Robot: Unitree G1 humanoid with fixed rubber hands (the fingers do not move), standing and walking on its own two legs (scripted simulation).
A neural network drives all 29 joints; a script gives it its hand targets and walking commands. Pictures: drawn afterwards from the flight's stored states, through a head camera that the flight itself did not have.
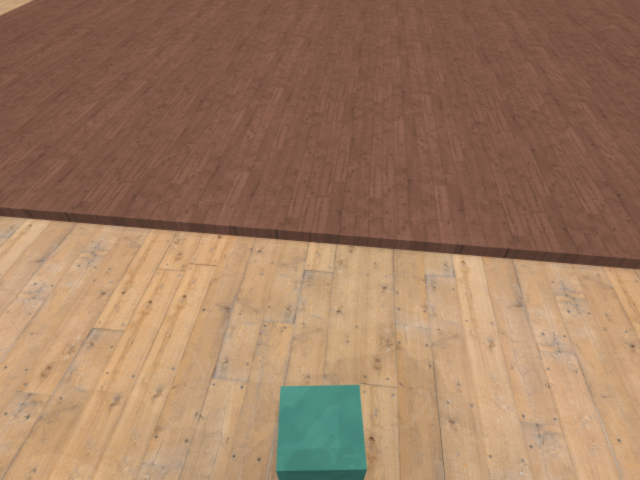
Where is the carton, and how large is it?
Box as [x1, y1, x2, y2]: [276, 385, 366, 479]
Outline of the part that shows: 358,385 280,387 276,472 279,479 363,479 366,470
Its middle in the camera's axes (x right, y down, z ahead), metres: +0.00 +0.54 +1.05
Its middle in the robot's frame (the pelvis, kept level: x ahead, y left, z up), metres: +0.39 +0.02 -0.66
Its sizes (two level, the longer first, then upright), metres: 0.210 0.200 0.250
